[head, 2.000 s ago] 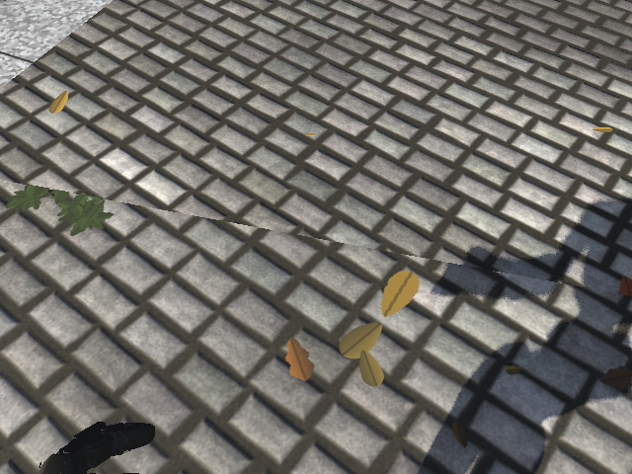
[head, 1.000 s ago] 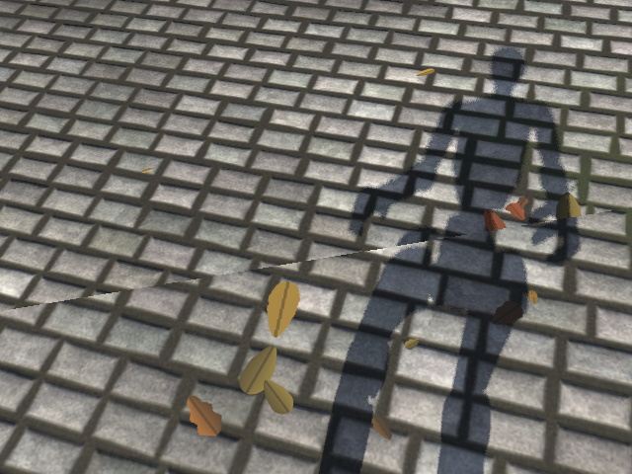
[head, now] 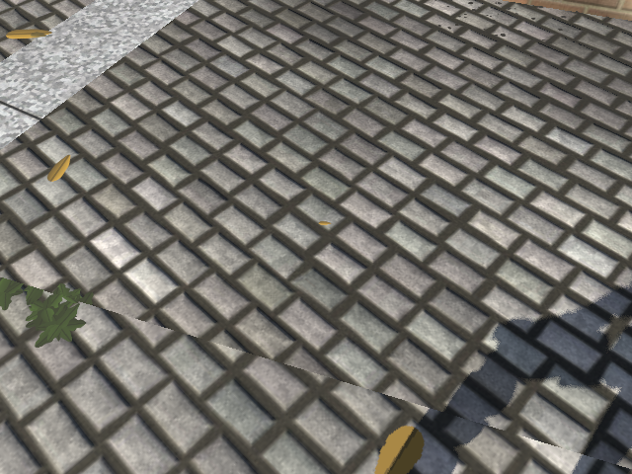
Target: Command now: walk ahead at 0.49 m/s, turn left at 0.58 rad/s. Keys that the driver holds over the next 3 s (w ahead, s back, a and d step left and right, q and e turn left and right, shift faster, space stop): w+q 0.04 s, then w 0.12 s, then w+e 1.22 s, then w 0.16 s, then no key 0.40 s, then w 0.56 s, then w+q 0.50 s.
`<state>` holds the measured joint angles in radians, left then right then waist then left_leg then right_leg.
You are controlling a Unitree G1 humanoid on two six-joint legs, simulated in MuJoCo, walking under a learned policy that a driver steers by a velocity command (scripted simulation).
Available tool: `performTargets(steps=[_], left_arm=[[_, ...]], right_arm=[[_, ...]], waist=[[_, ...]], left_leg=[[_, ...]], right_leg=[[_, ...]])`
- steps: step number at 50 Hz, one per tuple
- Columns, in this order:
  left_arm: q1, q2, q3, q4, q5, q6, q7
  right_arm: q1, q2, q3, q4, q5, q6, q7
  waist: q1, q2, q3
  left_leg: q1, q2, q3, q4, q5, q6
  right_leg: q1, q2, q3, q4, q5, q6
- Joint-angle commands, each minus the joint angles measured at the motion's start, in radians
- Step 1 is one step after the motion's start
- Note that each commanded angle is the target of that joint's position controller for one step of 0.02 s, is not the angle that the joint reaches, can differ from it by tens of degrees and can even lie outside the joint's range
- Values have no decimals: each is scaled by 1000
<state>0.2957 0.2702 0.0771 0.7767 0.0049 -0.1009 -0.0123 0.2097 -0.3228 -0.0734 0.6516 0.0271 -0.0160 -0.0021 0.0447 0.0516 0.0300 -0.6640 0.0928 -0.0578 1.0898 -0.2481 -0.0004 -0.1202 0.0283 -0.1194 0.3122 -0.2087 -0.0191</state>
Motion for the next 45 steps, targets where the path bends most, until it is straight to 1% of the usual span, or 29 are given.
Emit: performTargets(steps=[1,5,8,10,11,12,13,14,15,16,17,18,19,21,24,26,29,34,35,36,37,38,39,40,41,42,43,44,45], left_arm=[[-89,146,33,-61,-2,-17,5],[-28,179,36,-23,-20,-2,5],[18,213,43,10,-42,15,1],[29,239,44,32,-51,31,3],[19,237,37,39,-53,40,4],[31,198,17,40,-44,39,7],[104,78,-24,-1,-20,26,-2],[107,91,-27,14,-34,6,-5],[22,184,5,-10,-70,4,-9],[-25,169,2,-30,-72,5,-7],[-37,153,2,-28,-50,10,0],[-14,147,9,-13,-38,27,4],[32,128,8,0,-42,44,3],[50,100,7,12,-45,68,4],[-25,86,8,-10,-40,80,11],[-64,71,3,-21,-33,73,2],[-170,44,-10,-62,-23,60,-22],[-250,50,-11,-127,-25,65,-48],[-235,67,-3,-128,-22,64,-52],[-154,93,13,-118,-18,65,-56],[-57,127,32,-98,-20,72,-53],[12,144,47,-90,-35,79,-43],[128,207,78,-69,-30,83,-29],[119,298,92,-73,-41,87,-14],[110,302,75,-126,-33,57,-29],[126,212,56,-115,-34,40,-40],[82,188,47,-112,-34,29,-41],[17,157,37,-122,-35,25,-38],[-29,132,28,-137,-31,25,-30]], right_arm=[[-6,-16,4,-67,-4,-12,14],[-142,8,20,-104,-5,-28,38],[-197,-11,16,-138,-3,-29,49],[-143,-50,-4,-138,-14,-29,47],[-5,-83,-26,-100,-18,-29,43],[157,-139,-53,-52,-20,-25,30],[269,-260,-75,-37,-43,-25,14],[277,-221,-57,-55,-38,-31,16],[225,-155,-34,-46,-37,-39,26],[174,-126,-26,-32,-29,-45,28],[116,-90,-17,-22,-27,-53,29],[69,-50,-7,-24,-31,-63,31],[46,-48,-8,-19,-37,-75,30],[31,-33,-11,2,-42,-96,27],[49,-43,-19,41,-51,-106,13],[60,-49,-22,59,-49,-104,2],[76,-85,-33,78,-45,-95,-12],[129,-109,-51,117,-18,-67,-14],[122,-118,-55,109,-18,-63,-13],[69,-143,-61,94,-16,-66,-18],[15,-154,-65,71,-2,-65,-19],[30,-154,-62,86,11,-51,-21],[54,-142,-56,95,8,-48,-23],[162,-26,-23,81,-44,-59,-17],[173,-2,-2,28,-36,-100,-4],[1,-107,-26,-6,12,-127,3],[-51,-106,-24,-34,21,-134,2],[-33,-95,-22,-18,-6,-127,-8],[-3,-105,-29,-7,-28,-117,-11]], waist=[[-32,-104,21],[22,-84,55],[21,-92,76],[-37,-118,21],[-124,-117,-61],[-199,-104,-161],[-181,120,-328],[-182,147,-482],[-188,66,-334],[-150,65,-196],[-112,35,-128],[-76,46,-87],[-48,86,-89],[-31,53,-55],[-40,19,7],[-50,11,22],[-83,-10,57],[-108,-9,80],[-95,-23,54],[-34,11,9],[24,36,-40],[65,60,-61],[128,-17,-120],[30,-306,-162],[2,-356,-341],[77,-170,-267],[45,-122,-156],[-4,-53,-102],[-37,-61,-98]], left_leg=[[-56,44,-37,-123,149,-5],[23,8,36,-351,249,22],[40,-20,60,-451,162,59],[178,-75,103,-507,72,94],[378,-114,139,-561,116,120],[659,-95,108,-536,170,145],[1049,213,-345,-561,66,285],[1060,343,-678,-730,24,346],[946,312,-530,-753,18,289],[808,272,-370,-763,71,254],[691,223,-267,-785,110,223],[606,178,-178,-827,130,193],[545,180,-143,-867,139,201],[498,168,-61,-919,192,208],[519,157,44,-948,263,190],[553,147,104,-953,276,176],[574,150,180,-959,323,158],[701,199,230,-873,439,161],[711,198,247,-824,536,158],[684,215,257,-750,748,144],[666,193,277,-638,931,128],[663,153,286,-476,957,106],[547,115,301,-209,812,70],[204,-10,270,152,-104,18],[-74,-174,33,385,-420,-7],[-169,-117,-61,372,-313,18],[-175,-81,-56,298,-225,34],[-121,-36,-55,228,-171,24],[-43,-5,-67,156,-131,13]], right_leg=[[14,-289,136,-173,231,-181],[33,-277,44,-172,249,-155],[126,-317,38,-143,315,-146],[170,-322,33,-17,617,-131],[138,-288,0,149,745,-108],[-15,-239,-18,371,668,-72],[-407,-101,-15,803,102,3],[-498,-5,202,999,-384,12],[-583,-48,257,1050,-344,5],[-609,-97,224,1008,-274,-1],[-583,-135,214,939,-196,3],[-526,-162,220,897,-122,4],[-465,-172,221,894,-68,15],[-454,-169,225,868,-18,29],[-545,-159,256,752,103,36],[-568,-149,252,631,205,32],[-553,-133,189,447,314,12],[-573,-118,106,384,173,-26],[-525,-90,63,422,171,-39],[-418,-83,75,477,179,-69],[-302,-37,40,493,96,-93],[-209,25,2,349,-69,-123],[23,37,41,254,31,-166],[271,-186,416,263,163,-283],[464,-339,975,62,-44,-483],[417,-325,923,-38,-53,-413],[299,-306,797,-29,23,-374],[173,-278,689,-8,162,-342],[82,-250,620,-9,249,-333]])
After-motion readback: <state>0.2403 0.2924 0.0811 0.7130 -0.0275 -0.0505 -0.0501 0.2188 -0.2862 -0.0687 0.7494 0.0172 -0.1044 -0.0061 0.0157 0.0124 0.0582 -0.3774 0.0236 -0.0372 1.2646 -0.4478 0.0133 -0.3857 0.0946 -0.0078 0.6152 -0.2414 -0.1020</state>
